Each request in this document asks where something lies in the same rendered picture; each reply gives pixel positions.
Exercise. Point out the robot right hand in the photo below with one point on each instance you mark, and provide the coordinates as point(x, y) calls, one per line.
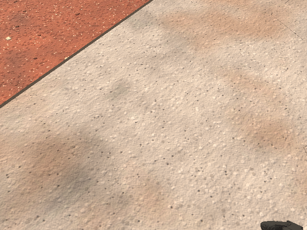
point(279, 225)

